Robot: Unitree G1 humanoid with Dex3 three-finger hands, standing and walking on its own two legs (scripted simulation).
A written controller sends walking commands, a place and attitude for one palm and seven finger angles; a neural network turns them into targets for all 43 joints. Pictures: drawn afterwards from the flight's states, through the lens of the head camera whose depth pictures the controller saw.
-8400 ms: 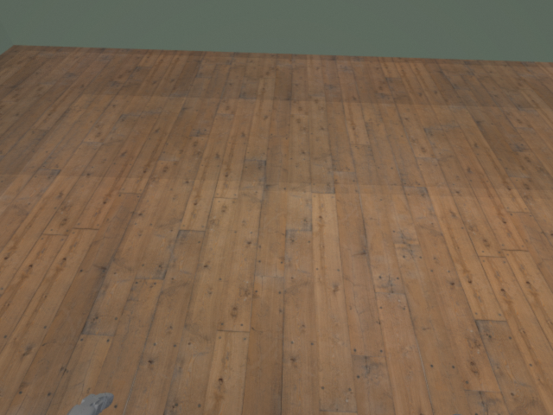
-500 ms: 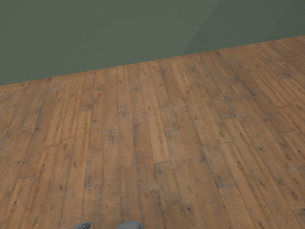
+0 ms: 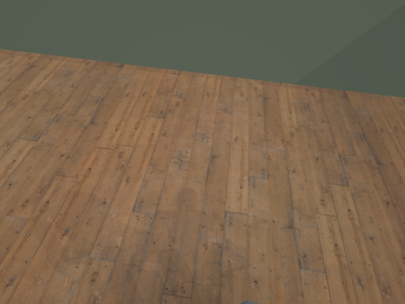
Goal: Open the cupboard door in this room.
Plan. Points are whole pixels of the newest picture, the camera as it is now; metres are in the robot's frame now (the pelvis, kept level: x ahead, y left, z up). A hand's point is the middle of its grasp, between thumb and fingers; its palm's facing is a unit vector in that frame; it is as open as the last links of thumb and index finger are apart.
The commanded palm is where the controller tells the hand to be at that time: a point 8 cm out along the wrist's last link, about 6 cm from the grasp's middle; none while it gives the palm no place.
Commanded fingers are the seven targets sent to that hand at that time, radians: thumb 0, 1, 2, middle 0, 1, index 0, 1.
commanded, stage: turn or walk to find it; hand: left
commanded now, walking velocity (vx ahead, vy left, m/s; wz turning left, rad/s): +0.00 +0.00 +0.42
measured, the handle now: out of the picture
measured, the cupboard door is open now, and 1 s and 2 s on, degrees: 0 0 0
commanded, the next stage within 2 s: none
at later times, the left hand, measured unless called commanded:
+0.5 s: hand out of the picture +0.01 +0.15 -0.14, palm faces +0.21 -0.94 -0.28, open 7.4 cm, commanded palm none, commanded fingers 0.00 0.90 0.90 -0.20 -0.30 -0.20 -0.30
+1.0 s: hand out of the picture -0.11 +0.21 -0.17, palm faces +0.45 -0.86 -0.24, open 7.4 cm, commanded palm none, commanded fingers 0.00 0.90 0.90 -0.20 -0.30 -0.20 -0.30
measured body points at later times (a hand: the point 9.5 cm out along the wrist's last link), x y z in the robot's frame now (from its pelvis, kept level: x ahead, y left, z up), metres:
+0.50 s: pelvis -0.03 -0.05 +0.01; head +0.00 -0.08 +0.45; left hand +0.00 +0.20 -0.12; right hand +0.05 -0.30 -0.16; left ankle -0.08 +0.10 -0.64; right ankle -0.01 -0.13 -0.74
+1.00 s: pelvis -0.07 -0.01 +0.01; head -0.06 +0.02 +0.45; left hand -0.14 +0.25 -0.15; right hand +0.11 -0.19 -0.13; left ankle -0.10 +0.08 -0.74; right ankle -0.03 -0.16 -0.66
